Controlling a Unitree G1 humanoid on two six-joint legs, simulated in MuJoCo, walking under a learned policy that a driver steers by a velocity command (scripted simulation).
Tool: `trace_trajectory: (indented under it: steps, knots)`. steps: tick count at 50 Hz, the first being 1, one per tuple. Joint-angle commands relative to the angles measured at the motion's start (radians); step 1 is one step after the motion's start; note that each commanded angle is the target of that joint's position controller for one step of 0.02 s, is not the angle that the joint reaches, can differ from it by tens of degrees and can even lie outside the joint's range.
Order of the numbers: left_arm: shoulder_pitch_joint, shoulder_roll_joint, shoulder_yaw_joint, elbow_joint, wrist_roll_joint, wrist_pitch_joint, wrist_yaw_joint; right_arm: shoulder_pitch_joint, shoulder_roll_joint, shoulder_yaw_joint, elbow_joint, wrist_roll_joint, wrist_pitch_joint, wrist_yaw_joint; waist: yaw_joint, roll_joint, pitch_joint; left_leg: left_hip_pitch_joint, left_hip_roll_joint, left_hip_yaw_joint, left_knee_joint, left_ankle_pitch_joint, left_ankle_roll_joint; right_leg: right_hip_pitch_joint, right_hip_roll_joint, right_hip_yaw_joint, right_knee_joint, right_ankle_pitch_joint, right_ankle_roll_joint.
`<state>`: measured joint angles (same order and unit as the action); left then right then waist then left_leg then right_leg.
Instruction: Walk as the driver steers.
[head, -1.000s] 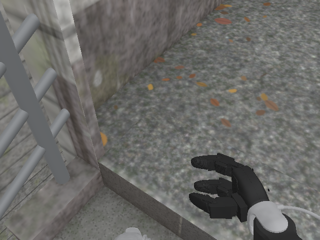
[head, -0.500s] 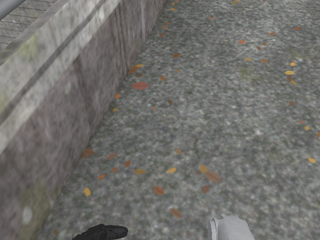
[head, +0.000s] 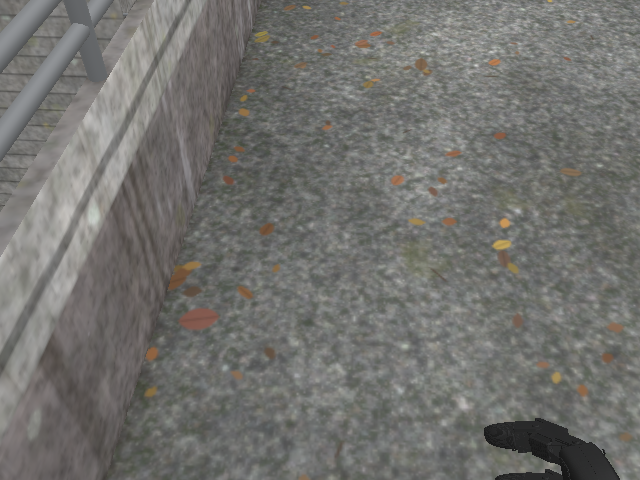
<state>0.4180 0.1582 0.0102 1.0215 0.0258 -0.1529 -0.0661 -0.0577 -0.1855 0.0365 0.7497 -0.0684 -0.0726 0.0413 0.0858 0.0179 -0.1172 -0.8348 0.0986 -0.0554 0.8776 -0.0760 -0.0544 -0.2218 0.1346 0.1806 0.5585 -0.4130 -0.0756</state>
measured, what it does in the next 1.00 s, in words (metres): walks ahead: left foot, then right foot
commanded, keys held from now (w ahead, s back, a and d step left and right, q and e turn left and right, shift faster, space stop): w+e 0.16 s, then no key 0.84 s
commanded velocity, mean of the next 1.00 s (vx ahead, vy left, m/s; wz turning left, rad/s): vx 0.20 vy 0.00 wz -0.23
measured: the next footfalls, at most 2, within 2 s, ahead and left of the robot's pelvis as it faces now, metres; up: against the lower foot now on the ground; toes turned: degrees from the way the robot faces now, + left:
left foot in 0.08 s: +0.21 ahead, +0.16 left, +0.00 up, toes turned +0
right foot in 0.52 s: +0.37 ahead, -0.11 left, +0.00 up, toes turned -14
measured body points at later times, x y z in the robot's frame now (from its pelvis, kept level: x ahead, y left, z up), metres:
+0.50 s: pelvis +0.23 +0.04 +0.01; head +0.24 +0.03 +0.46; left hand +0.48 +0.19 -0.08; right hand +0.18 -0.19 -0.14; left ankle +0.17 +0.16 -0.72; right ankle +0.34 -0.10 -0.70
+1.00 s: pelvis +0.27 +0.04 +0.01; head +0.27 +0.05 +0.46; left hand +0.41 +0.27 -0.13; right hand +0.28 -0.20 -0.14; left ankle +0.28 +0.16 -0.73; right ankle +0.33 -0.10 -0.72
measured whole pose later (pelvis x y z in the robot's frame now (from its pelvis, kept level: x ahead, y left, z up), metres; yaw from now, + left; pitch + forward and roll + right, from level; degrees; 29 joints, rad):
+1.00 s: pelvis +0.27 +0.04 +0.01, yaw -12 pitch +0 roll +0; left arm 0.19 0.20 0.08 0.92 0.03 0.01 0.05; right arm 0.25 -0.16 -0.04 0.99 -0.02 -0.01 -0.05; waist 0.01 -0.03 -0.02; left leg -0.24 0.01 0.03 0.56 -0.32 0.00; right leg -0.38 -0.03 -0.03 0.49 -0.11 0.00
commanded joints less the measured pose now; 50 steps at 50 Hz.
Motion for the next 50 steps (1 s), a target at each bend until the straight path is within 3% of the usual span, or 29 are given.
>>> trace_trajectory:
  steps: [1, 3, 4, 5, 6, 7, 8, 9, 11, 12, 15, 16, 18, 19, 21, 22, 24, 25, 26, 27, 28, 29, 30, 34, 40, 42, 44, 46, 50]
  knots:
    - [0.018, 0.200, 0.054, -0.077, -0.012, -0.011, -0.033, -0.098, -0.111, -0.025, -0.058, 0.004, 0.016, -0.014, -0.037, -0.096, 0.116, 0.331, -0.041, 0.097, -0.269, -0.025, -0.003, -0.097, -0.248, 0.221, -0.139, 0.431, -0.184]
    - [0.005, 0.184, 0.060, -0.088, 0.000, -0.010, -0.020, -0.012, -0.173, -0.073, -0.064, 0.031, -0.019, -0.027, -0.097, -0.094, 0.076, 0.498, -0.060, 0.121, -0.304, 0.040, 0.101, -0.040, -0.224, 0.256, 0.004, 0.667, -0.112]
    - [0.024, 0.097, 0.035, -0.089, 0.029, -0.015, -0.022, 0.214, -0.187, -0.082, -0.009, 0.058, -0.046, -0.049, -0.162, 0.015, -0.126, 0.860, 0.028, 0.017, -0.247, 0.128, 0.220, -0.104, -0.131, 0.167, 0.284, 0.684, -0.040]
    - [0.194, -0.032, 0.008, -0.104, 0.060, -0.017, -0.006, 0.347, -0.205, -0.061, 0.014, 0.074, -0.068, -0.046, -0.091, 0.306, -0.471, 1.335, 0.324, -0.396, -0.316, 0.413, 0.539, -0.389, 0.021, 0.032, 0.579, 0.134, 0.045]
    - [-0.018, 0.081, 0.038, -0.134, 0.029, -0.001, -0.015, 0.469, -0.191, -0.073, 0.083, 0.042, -0.064, -0.058, -0.228, 0.300, -0.263, 1.297, 0.350, -0.617, -0.500, 0.067, 0.487, -0.731, 0.004, -0.049, 0.849, -0.146, 0.045]
    - [-0.141, 0.117, 0.052, -0.165, 0.030, 0.023, -0.019, 0.396, -0.194, -0.080, 0.068, 0.047, -0.067, -0.083, -0.210, 0.156, -0.052, 1.047, 0.328, -0.516, -0.573, -0.259, 0.352, -0.801, -0.088, -0.038, 0.965, 0.022, 0.010]
    - [-0.144, 0.073, 0.032, -0.160, 0.030, 0.031, -0.003, 0.310, -0.129, -0.063, 0.059, 0.045, -0.058, -0.087, -0.164, 0.097, 0.027, 0.882, 0.310, -0.384, -0.617, -0.345, 0.302, -0.761, -0.159, -0.075, 0.915, 0.128, -0.017]
    - [-0.119, 0.064, 0.036, -0.155, 0.044, 0.045, -0.002, 0.282, -0.023, -0.026, 0.047, 0.037, -0.055, -0.090, -0.132, 0.055, -0.025, 0.821, 0.287, -0.315, -0.629, -0.129, 0.310, -0.667, -0.195, -0.050, 0.888, 0.203, -0.025]
    - [-0.195, 0.038, 0.031, -0.191, 0.063, 0.059, 0.008, 0.216, -0.001, -0.030, 0.071, 0.036, -0.054, -0.088, -0.064, 0.068, 0.012, 0.699, 0.234, -0.153, -0.666, 0.233, 0.313, -0.569, -0.213, -0.079, 0.890, 0.147, 0.003]
    - [-0.232, 0.048, 0.037, -0.221, 0.049, 0.057, 0.004, 0.186, -0.026, -0.041, 0.065, 0.049, -0.061, -0.091, -0.043, 0.073, 0.003, 0.680, 0.184, -0.054, -0.666, 0.307, 0.305, -0.576, -0.212, -0.083, 0.864, 0.099, 0.009]
    - [-0.265, 0.045, 0.031, -0.218, 0.021, 0.046, -0.022, 0.241, -0.061, -0.061, 0.110, -0.024, -0.044, -0.085, -0.057, 0.022, 0.037, 0.692, 0.166, 0.098, -0.713, 0.476, 0.316, -0.632, -0.221, -0.117, 0.757, 0.200, 0.022]
    - [-0.274, 0.028, 0.025, -0.219, 0.018, 0.046, -0.028, 0.247, -0.062, -0.061, 0.114, -0.022, -0.043, -0.078, -0.042, 0.013, 0.034, 0.691, 0.142, 0.141, -0.714, 0.543, 0.306, -0.607, -0.236, -0.145, 0.639, 0.280, 0.036]
    - [-0.283, 0.019, 0.021, -0.203, 0.025, 0.061, -0.041, 0.249, -0.056, -0.057, 0.117, 0.004, -0.046, -0.062, -0.029, 0.012, 0.020, 0.593, 0.067, 0.243, -0.695, 0.583, 0.260, -0.397, -0.240, -0.204, 0.386, 0.428, 0.056]
    - [-0.306, 0.017, 0.017, -0.211, 0.049, 0.068, -0.041, 0.289, -0.077, -0.060, 0.132, 0.024, -0.048, -0.052, -0.051, 0.032, 0.023, 0.580, 0.065, 0.232, -0.684, 0.569, 0.263, -0.341, -0.236, -0.215, 0.329, 0.442, 0.070]
    - [-0.348, 0.067, 0.032, -0.231, 0.049, 0.079, -0.024, 0.348, -0.142, -0.079, 0.164, 0.034, -0.059, -0.026, -0.060, 0.058, 0.062, 0.684, 0.125, 0.184, -0.659, 0.606, 0.282, -0.366, -0.227, -0.198, 0.224, 0.397, 0.068]
    - [-0.361, 0.098, 0.048, -0.235, 0.036, 0.079, -0.012, 0.333, -0.146, -0.082, 0.158, 0.058, -0.070, -0.016, -0.055, 0.067, 0.060, 0.725, 0.145, 0.161, -0.637, 0.596, 0.280, -0.362, -0.221, -0.187, 0.164, 0.374, 0.059]
    - [-0.375, 0.135, 0.065, -0.239, 0.011, 0.067, 0.012, 0.309, -0.183, -0.108, 0.158, 0.042, -0.068, -0.002, -0.052, 0.058, 0.073, 0.815, 0.172, 0.159, -0.573, 0.611, 0.261, -0.337, -0.222, -0.163, 0.037, 0.373, 0.038]
    - [-0.365, 0.099, 0.051, -0.277, -0.046, 0.079, 0.058, 0.317, -0.253, -0.139, 0.189, 0.129, -0.029, -0.052, -0.041, 0.031, 0.040, 0.772, 0.141, 0.171, -0.484, 0.540, 0.182, -0.232, -0.181, -0.186, -0.093, 0.415, -0.001]
    - [-0.330, 0.150, 0.068, -0.263, -0.035, 0.081, 0.082, 0.383, -0.217, -0.134, 0.200, 0.123, -0.018, -0.067, -0.046, -0.037, 0.009, 0.742, 0.088, 0.190, -0.395, 0.533, 0.148, -0.101, -0.162, -0.196, -0.135, 0.594, -0.024]
    - [-0.229, 0.218, 0.090, -0.249, -0.016, 0.085, 0.101, 0.401, -0.180, -0.126, 0.192, 0.084, -0.019, -0.076, -0.034, -0.085, -0.072, 0.614, 0.019, 0.232, -0.255, 0.343, 0.102, 0.098, -0.248, -0.111, -0.047, 1.015, -0.055]
    - [-0.211, 0.245, 0.083, -0.259, 0.001, 0.089, 0.101, 0.476, -0.046, -0.086, 0.182, 0.055, -0.025, -0.072, -0.064, -0.247, -0.182, 0.356, -0.073, 0.198, -0.041, -0.230, 0.043, 0.394, -0.465, 0.103, -0.006, 1.369, -0.222]
    - [-0.178, 0.136, 0.055, -0.244, -0.004, 0.094, 0.092, 0.487, -0.026, -0.078, 0.201, 0.063, -0.012, -0.070, -0.045, -0.243, -0.275, 0.338, -0.082, 0.108, 0.107, -0.589, 0.016, 0.367, -0.525, 0.178, -0.068, 1.213, -0.293]
    - [-0.202, 0.107, 0.049, -0.249, -0.009, 0.099, 0.085, 0.454, -0.040, -0.085, 0.204, 0.077, 0.007, -0.069, -0.041, -0.191, -0.240, 0.327, -0.055, 0.062, 0.164, -0.609, 0.013, 0.281, -0.473, 0.142, -0.106, 0.974, -0.257]
    - [-0.422, 0.169, 0.072, -0.291, 0.001, 0.122, 0.102, 0.346, -0.083, -0.107, 0.157, 0.058, 0.074, -0.107, -0.115, -0.161, -0.078, 0.446, -0.024, 0.050, 0.066, -0.413, -0.010, -0.137, -0.387, 0.046, -0.260, 0.384, -0.142]
    - [-0.375, 0.120, 0.071, -0.233, -0.031, 0.134, 0.103, 0.400, -0.057, -0.097, 0.194, 0.033, 0.081, -0.095, -0.135, -0.134, 0.012, 0.652, -0.072, 0.104, -0.301, -0.184, 0.064, -0.278, -0.290, -0.063, -0.265, -0.091, -0.033]
    - [-0.286, 0.110, 0.077, -0.198, -0.034, 0.132, 0.102, 0.349, -0.137, -0.107, 0.172, 0.031, 0.086, -0.098, -0.067, 0.010, 0.120, 0.501, 0.013, 0.001, -0.461, -0.351, 0.121, -0.226, -0.200, -0.143, -0.181, -0.065, 0.056]
    - [-0.297, 0.136, 0.090, -0.198, -0.016, 0.131, 0.115, 0.271, -0.107, -0.101, 0.167, 0.037, 0.071, -0.098, -0.044, 0.136, 0.167, 0.271, 0.026, -0.062, -0.621, -0.604, 0.119, -0.007, -0.168, -0.192, -0.092, 0.151, 0.077]
    - [-0.256, 0.125, 0.089, -0.166, 0.011, 0.151, 0.120, 0.234, -0.081, -0.097, 0.169, 0.032, 0.056, -0.087, -0.053, 0.130, 0.159, 0.298, 0.001, -0.018, -0.595, -0.504, 0.084, 0.023, -0.180, -0.177, -0.092, 0.201, 0.058]
    - [-0.248, 0.117, 0.089, -0.150, 0.000, 0.156, 0.122, 0.290, -0.072, -0.096, 0.210, 0.051, 0.044, -0.090, -0.077, 0.043, 0.154, 0.380, -0.019, 0.009, -0.556, -0.416, 0.082, 0.006, -0.188, -0.160, -0.109, 0.215, 0.044]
